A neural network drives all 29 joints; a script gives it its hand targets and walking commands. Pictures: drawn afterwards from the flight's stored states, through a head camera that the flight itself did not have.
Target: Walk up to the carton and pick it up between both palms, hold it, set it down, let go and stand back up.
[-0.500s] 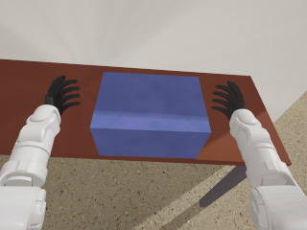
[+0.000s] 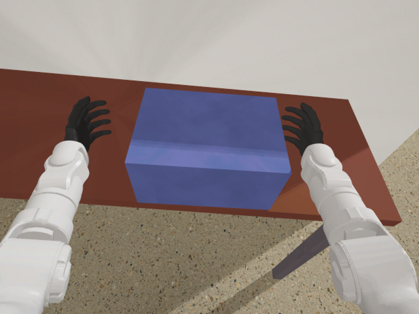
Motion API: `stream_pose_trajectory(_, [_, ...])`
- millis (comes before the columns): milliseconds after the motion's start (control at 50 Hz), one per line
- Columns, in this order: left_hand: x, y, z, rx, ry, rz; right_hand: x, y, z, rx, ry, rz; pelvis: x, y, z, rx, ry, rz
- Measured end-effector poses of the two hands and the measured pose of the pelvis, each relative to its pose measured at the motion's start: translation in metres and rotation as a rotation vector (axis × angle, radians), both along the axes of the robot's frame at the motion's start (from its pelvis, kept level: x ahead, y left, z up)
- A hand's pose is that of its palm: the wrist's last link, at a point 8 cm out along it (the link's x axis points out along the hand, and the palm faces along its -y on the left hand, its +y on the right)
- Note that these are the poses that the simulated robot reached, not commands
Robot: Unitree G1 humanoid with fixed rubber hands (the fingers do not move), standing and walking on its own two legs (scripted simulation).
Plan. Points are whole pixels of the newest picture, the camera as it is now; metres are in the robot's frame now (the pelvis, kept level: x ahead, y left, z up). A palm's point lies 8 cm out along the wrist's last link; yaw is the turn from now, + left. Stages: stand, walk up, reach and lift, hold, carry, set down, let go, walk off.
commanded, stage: reach and lift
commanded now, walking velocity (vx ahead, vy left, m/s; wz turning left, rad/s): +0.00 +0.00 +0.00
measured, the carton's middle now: (207, 149) +0.46 +0.03 +0.04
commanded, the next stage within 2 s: none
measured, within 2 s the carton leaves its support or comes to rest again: leaves its support in 1.98 s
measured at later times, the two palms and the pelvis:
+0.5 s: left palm (106, 142) +0.43 +0.23 +0.07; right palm (300, 151) +0.45 -0.16 +0.07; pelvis +0.00 +0.02 +0.00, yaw -2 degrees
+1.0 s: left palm (109, 140) +0.43 +0.22 +0.07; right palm (296, 147) +0.45 -0.15 +0.08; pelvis +0.02 +0.00 +0.01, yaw +2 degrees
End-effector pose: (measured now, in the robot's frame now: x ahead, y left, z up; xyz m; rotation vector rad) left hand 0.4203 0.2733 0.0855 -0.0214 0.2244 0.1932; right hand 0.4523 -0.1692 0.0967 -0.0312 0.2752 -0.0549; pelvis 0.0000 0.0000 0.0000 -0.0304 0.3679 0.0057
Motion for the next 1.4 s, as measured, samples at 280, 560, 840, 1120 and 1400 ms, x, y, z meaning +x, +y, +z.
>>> stream_pose_trajectory(280, [0.01,-0.037,-0.026,0.006,0.024,-0.092,-0.006,0.004,-0.023,0.015,0.032,-0.002,-0.008,0.014,-0.004,-0.007,0.046,-0.017])
stream_pose_trajectory(560, [0.013,-0.038,-0.008,0.028,0.006,-0.039,0.001,0.012,-0.02,0.008,-0.01,-0.011,0.0,0.015,-0.001,0.0,0.056,-0.032])
stream_pose_trajectory(840, [0.012,-0.05,-0.006,0.009,-0.023,-0.036,0.001,0.02,-0.016,0.002,-0.019,-0.018,0.01,0.005,0.004,0.004,-0.035,0.014])
stream_pose_trajectory(1120, [0.012,-0.053,-0.01,0.011,-0.034,-0.024,-0.002,0.02,-0.016,-0.034,-0.046,-0.011,0.024,0.0,0.009,0.014,-0.094,0.066])
stream_pose_trajectory(1400, [0.012,-0.053,-0.01,0.018,-0.027,-0.031,-0.003,0.019,-0.016,-0.052,-0.046,-0.011,0.038,-0.001,0.012,0.026,-0.151,0.078])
